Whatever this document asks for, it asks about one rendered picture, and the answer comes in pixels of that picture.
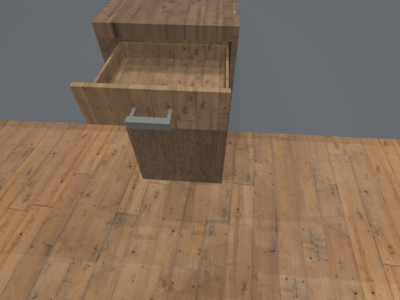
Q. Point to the cabinet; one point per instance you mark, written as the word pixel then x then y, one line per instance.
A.
pixel 193 155

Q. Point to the drawer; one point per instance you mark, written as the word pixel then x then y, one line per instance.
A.
pixel 190 79

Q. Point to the handle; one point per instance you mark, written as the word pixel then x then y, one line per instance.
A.
pixel 154 123

